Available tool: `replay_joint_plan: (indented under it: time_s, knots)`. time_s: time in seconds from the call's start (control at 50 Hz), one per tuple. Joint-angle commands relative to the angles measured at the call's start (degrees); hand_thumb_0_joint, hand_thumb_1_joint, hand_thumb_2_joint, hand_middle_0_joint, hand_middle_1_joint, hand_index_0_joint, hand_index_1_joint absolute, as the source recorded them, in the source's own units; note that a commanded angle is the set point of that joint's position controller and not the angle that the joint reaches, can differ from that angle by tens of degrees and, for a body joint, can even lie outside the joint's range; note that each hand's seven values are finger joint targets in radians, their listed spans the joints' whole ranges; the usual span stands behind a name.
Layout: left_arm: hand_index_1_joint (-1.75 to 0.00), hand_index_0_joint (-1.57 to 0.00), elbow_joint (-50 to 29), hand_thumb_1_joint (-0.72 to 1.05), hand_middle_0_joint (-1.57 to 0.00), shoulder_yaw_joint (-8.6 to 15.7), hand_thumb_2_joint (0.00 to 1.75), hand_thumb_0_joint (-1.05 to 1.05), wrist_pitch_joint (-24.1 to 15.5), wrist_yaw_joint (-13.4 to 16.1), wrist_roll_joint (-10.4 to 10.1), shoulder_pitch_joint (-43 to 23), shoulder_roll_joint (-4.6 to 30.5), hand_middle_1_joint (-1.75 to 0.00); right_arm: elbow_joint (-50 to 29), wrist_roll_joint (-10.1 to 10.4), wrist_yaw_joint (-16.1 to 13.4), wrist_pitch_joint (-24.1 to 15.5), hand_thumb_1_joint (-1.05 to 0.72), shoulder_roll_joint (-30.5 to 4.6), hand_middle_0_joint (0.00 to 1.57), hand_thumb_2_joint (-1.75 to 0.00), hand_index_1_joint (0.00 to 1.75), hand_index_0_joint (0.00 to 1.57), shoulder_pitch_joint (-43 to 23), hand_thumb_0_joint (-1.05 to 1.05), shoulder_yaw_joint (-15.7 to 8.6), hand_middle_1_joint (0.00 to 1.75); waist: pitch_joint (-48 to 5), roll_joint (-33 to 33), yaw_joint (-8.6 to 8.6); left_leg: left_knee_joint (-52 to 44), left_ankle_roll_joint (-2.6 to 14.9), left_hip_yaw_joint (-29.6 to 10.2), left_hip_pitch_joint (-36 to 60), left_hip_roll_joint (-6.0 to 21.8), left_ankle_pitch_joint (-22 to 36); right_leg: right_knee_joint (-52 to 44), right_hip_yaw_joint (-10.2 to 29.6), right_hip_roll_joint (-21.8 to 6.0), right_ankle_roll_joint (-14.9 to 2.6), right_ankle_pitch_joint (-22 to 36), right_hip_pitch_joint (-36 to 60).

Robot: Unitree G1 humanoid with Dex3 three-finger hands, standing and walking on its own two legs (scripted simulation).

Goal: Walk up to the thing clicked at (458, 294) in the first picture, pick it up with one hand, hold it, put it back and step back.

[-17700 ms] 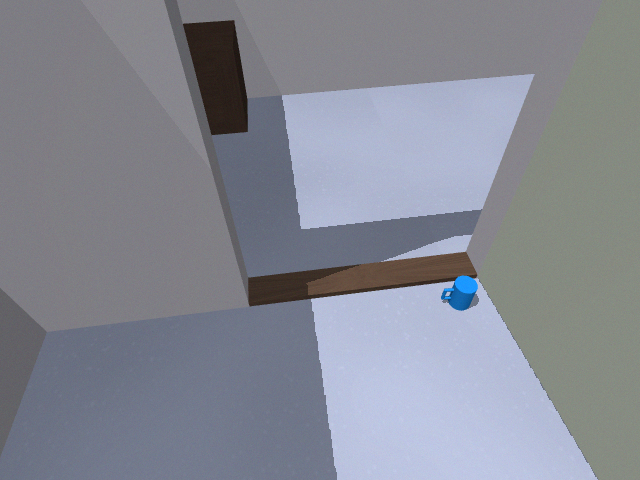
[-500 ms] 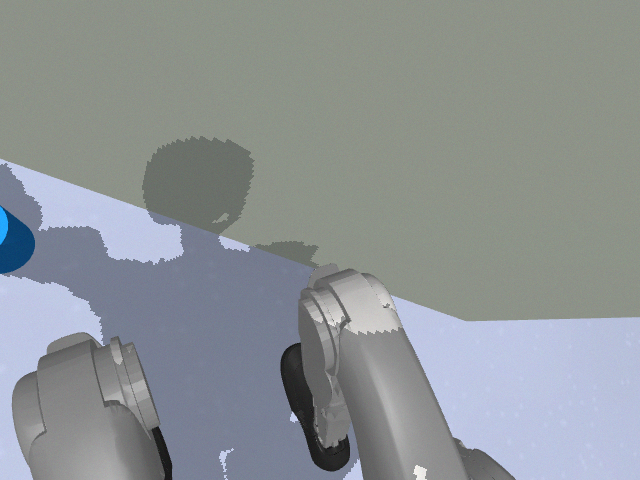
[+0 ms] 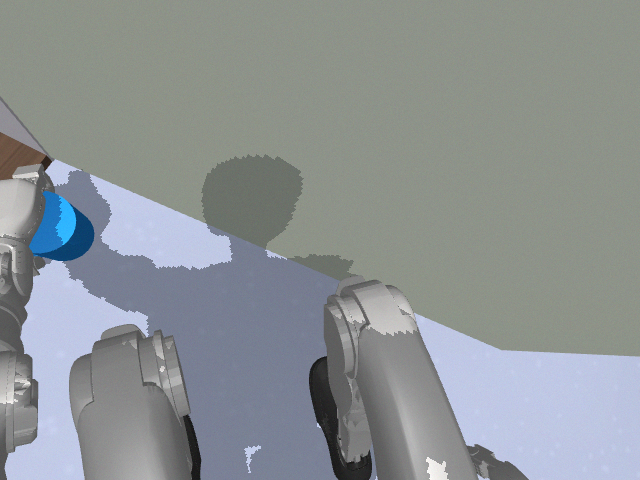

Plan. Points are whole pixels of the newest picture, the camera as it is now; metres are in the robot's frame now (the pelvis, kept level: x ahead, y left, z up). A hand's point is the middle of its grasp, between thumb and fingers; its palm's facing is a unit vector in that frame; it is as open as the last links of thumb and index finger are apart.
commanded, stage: settle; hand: left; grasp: from above
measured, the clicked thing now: (44, 238) +0.45 +0.29 -0.24
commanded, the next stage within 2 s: lift in 0.38 s
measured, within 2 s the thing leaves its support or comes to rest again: neither
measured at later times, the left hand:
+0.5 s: hand out of the picture +0.43 +0.30 -0.11, palm faces -0.46 -0.08 -0.88, open 10.4 cm
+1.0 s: hand out of the picture +0.39 +0.31 -0.01, palm faces -0.47 -0.10 -0.88, open 10.4 cm
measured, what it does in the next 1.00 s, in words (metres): rises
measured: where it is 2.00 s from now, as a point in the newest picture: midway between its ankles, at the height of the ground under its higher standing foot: (268, 470)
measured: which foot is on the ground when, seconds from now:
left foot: down 0.00-1.00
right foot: down 0.00-1.00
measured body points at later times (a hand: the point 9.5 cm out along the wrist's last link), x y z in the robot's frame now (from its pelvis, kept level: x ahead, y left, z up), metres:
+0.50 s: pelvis -0.01 +0.00 +0.04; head +0.22 +0.06 +0.42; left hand +0.45 +0.30 -0.06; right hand +0.07 -0.28 -0.07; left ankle +0.06 +0.13 -0.28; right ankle +0.10 -0.13 -0.28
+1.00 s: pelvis -0.01 +0.00 +0.11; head +0.19 +0.05 +0.51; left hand +0.41 +0.31 +0.04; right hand +0.09 -0.27 -0.01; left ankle +0.06 +0.13 -0.28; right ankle +0.10 -0.13 -0.28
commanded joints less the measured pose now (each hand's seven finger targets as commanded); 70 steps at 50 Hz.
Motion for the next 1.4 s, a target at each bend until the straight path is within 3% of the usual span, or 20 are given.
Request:
replay_joint_plan:
  time_s: [0.0,0.04,0.16,0.24,0.36,0.46,0.48,0.52,0.56,0.64,0.74,0.8,0.9,0.92,0.98,1.1,1.16,1.18,1.24,1.38]
  knots:
    - [-0.95,-0.85,-13.48,0.44,-0.84,-1.11,0.99,0.0,2.19,0.53,-2.32,-23.42,13.36,-0.95,0.01,2.13,-1.13,0.84,-0.92,-14.72,0.2,-0.91,0.3,0.2,10.3,0.0,-6.91,0.3,-43.27,25.12,0.55,-18.33,1.74,6.94,35.92,-0.13,12.97,-14.02,-4.83,1.79,-5.29,15.87,17.91]
    - [-0.93,-0.87,-12.82,0.48,-0.86,-0.56,0.96,0.0,2.87,-1.0,-2.71,-23.76,14.27,-0.94,0.21,2.23,-1.86,1.57,-0.92,-14.35,0.2,-0.91,0.3,0.2,11.03,0.0,-7.14,0.3,-43.61,22.19,0.83,-18.2,2.15,7.45,35.25,-0.42,14.12,-15.41,-4.27,1.67,-5.03,16.66,20.04]
    - [-0.96,-0.95,-8.71,0.56,-0.94,-3.09,0.99,0.0,2.62,-7.75,-5.4,-21.84,11.29,-0.97,-0.36,2.68,-3.38,2.89,-0.93,-13.53,0.2,-0.91,0.3,0.2,11.28,0.0,-7.12,0.3,-39.14,13.96,0.54,-18.68,3.08,8.42,29.6,-0.89,12.19,-19.2,-2.89,1.31,-4.5,14.29,25.24]
    - [-0.96,-1.01,-11.93,0.63,-0.99,-3.0,0.99,0.0,0.6,-10.89,-5.14,-22.67,12.42,-0.97,-1.51,3.21,-4.46,3.85,-0.93,-12.95,0.2,-0.91,0.3,0.2,11.22,0.0,-7.23,0.3,-42.78,13.13,1.62,-19.65,2.93,8.55,31.44,-1.0,13.46,-19.73,-2.32,1.16,-4.35,15.28,28.41]
    - [-0.95,-1.0,-16.28,0.63,-0.97,-0.8,0.97,0.0,-1.49,-11.04,-3.64,-24.2,15.82,-0.97,-2.63,3.59,-6.03,5.43,-0.92,-12.85,0.2,-0.91,0.3,0.2,11.01,0.0,-7.28,0.3,-44.9,15.52,3.06,-20.24,2.62,9.24,33.74,-1.13,14.34,-20.65,-1.53,0.95,-4.57,15.6,28.88]
    - [-0.93,-0.96,-17.8,0.58,-0.96,-0.53,1.02,0.0,-1.35,-9.24,-2.39,-24.59,15.17,-0.94,-2.45,4.11,-6.96,6.08,-0.92,-12.85,0.2,-0.91,0.3,0.2,11.13,0.0,-7.97,0.3,-44.51,18.4,3.19,-22.63,2.25,9.08,36.64,-1.23,13.37,-20.45,-2.23,0.64,-5.18,14.7,25.01]
    - [-0.94,-0.98,-17.61,0.51,-0.96,-1.08,0.94,0.0,-1.15,-9.03,-2.4,-24.98,13.92,-0.96,-2.31,4.24,-7.08,6.04,-0.95,-12.42,0.2,-0.92,0.3,0.2,11.63,0.0,-8.0,0.3,-44.25,19.19,3.02,-23.63,2.09,8.8,37.85,-1.27,13.25,-20.05,-2.47,0.41,-5.14,14.73,24.49]
    - [-0.93,-0.94,-18.53,0.54,-0.94,-1.3,1.01,0.0,-0.42,-8.89,-2.39,-24.92,14.03,-0.93,-2.51,4.56,-7.26,6.11,-0.93,-12.39,0.2,-0.91,0.3,0.2,11.73,0.0,-8.46,0.3,-47.1,20.4,3.48,-24.62,2.08,8.75,40.71,-1.06,13.49,-20.47,-2.49,0.47,-5.24,14.94,24.67]
    - [-0.92,-0.93,-17.93,0.54,-0.92,-0.01,1.0,0.0,0.71,-9.14,-3.34,-22.74,15.32,-0.93,-2.81,5.04,-7.49,6.35,-0.93,-12.56,0.2,-0.91,0.3,0.2,11.98,0.0,-8.93,0.3,-47.49,19.48,4.59,-26.3,2.26,8.55,40.5,-1.28,11.79,-21.25,-2.35,0.26,-5.26,13.21,25.01]
    - [-0.93,-0.94,-19.91,0.54,-0.93,-2.49,1.0,0.0,2.23,-12.64,-5.61,-22.48,12.13,-0.94,-2.89,5.76,-8.01,6.7,-0.93,-11.98,0.2,-0.91,0.3,0.2,12.33,0.0,-9.37,0.3,-46.63,19.26,4.09,-28.95,2.42,8.2,41.87,-1.27,9.34,-23.39,-2.0,0.25,-5.18,11.25,25.35]
    - [-0.94,-0.94,-26.06,0.54,-0.94,-3.02,1.03,0.0,2.35,-16.26,-7.43,-18.55,11.93,-0.94,-4.41,7.0,-8.7,7.5,-0.93,-11.77,0.2,-0.91,0.3,0.2,11.92,0.0,-9.97,0.3,-47.15,16.96,5.52,-31.87,2.78,7.9,42.89,-1.27,7.64,-26.59,-1.24,0.32,-5.02,9.5,28.46]
    - [-0.92,-0.93,-29.68,0.52,-0.93,-4.25,1.01,0.0,1.98,-17.88,-9.17,-16.41,8.92,-0.93,-5.18,7.67,-9.13,7.59,-0.93,-11.43,0.2,-0.91,0.3,0.2,12.05,0.0,-10.09,0.3,-46.22,15.65,5.1,-33.77,2.73,7.29,44.18,-1.25,8.46,-28.14,-1.12,-0.08,-4.73,10.66,29.51]
    - [-0.96,-0.92,-35.39,0.52,-0.92,-2.35,1.03,0.0,1.8,-18.27,-10.17,-11.64,10.92,-0.97,-6.48,8.45,-9.86,7.96,-0.93,-10.92,0.2,-0.91,0.3,0.2,11.7,0.0,-10.44,0.3,-48.06,13.97,6.98,-36.44,2.8,7.86,48.18,-1.26,11.41,-31.88,-0.26,-0.17,-4.45,12.68,34.62]
    - [-0.94,-0.92,-33.93,0.51,-0.92,-3.23,1.03,0.0,2.07,-18.48,-10.42,-9.06,8.63,-0.95,-6.51,8.51,-9.97,7.98,-0.92,-10.62,0.2,-0.91,0.3,0.2,11.58,0.0,-10.42,0.3,-45.9,12.58,6.52,-37.43,2.76,7.46,48.45,-1.27,11.13,-32.75,-0.29,-0.43,-4.33,12.52,34.62]
    - [-0.95,-0.91,-40.09,0.51,-0.9,-2.04,1.01,0.0,2.37,-18.37,-10.99,-9.34,10.52,-0.96,-7.21,8.82,-10.53,8.17,-0.92,-10.36,0.2,-0.91,0.3,0.2,10.93,0.0,-10.96,0.3,-48.86,13.71,7.68,-39.26,2.8,8.46,52.71,-1.22,12.8,-36.07,0.61,-0.5,-4.21,13.55,38.7]
    - [-0.98,-0.91,-45.95,0.52,-0.9,-2.15,1.05,0.0,4.82,-18.7,-11.93,-2.89,8.44,-0.99,-8.51,9.62,-11.66,8.78,-0.92,-9.45,0.2,-0.91,0.3,0.2,9.56,0.0,-11.53,0.3,-49.38,12.67,8.65,-46.17,2.72,8.39,60.52,-1.1,14.5,-42.49,1.11,-0.53,-3.89,14.63,46.32]
    - [-0.98,-0.91,-45.78,0.51,-0.9,-4.38,1.06,0.0,6.32,-19.45,-12.51,-0.75,5.19,-0.99,-8.31,9.98,-12.4,9.02,-0.92,-8.62,0.2,-0.91,0.3,0.2,8.4,0.0,-11.37,0.3,-45.1,11.83,8.21,-50.88,2.56,7.55,64.35,-0.62,13.96,-46.09,0.95,-0.3,-3.72,14.24,48.58]
    - [-0.97,-0.89,-47.56,0.49,-0.89,-3.41,1.05,0.0,6.58,-19.58,-12.72,-0.81,6.31,-0.98,-8.3,10.35,-12.77,9.09,-0.92,-8.8,0.2,-0.91,0.3,0.2,7.95,0.0,-11.62,0.3,-45.56,12.97,8.89,-53.15,2.38,7.06,66.34,-0.63,12.91,-47.11,1.1,-0.45,-3.72,13.68,50.09]
    - [-0.95,-0.9,-49.22,0.5,-0.9,-6.26,1.03,0.0,7.58,-20.42,-13.49,1.63,2.42,-0.96,-8.4,10.66,-13.58,9.16,-0.92,-8.32,0.2,-0.91,0.3,0.2,6.4,0.0,-11.37,0.3,-42.81,13.73,8.93,-58.82,1.84,5.66,71.71,0.06,11.46,-50.06,0.84,-0.25,-3.66,12.82,52.07]
    - [-0.95,-0.88,-49.16,0.48,-0.88,-7.88,1.0,0.0,9.37,-20.67,-14.85,8.35,0.19,-0.95,-7.39,11.6,-15.72,8.84,-0.92,-6.46,0.2,-0.91,0.3,0.2,5.11,0.0,-10.33,0.3,-34.55,8.19,9.01,-66.61,2.19,8.46,76.89,-0.33,12.78,-62.4,2.68,0.14,-3.49,13.65,64.79]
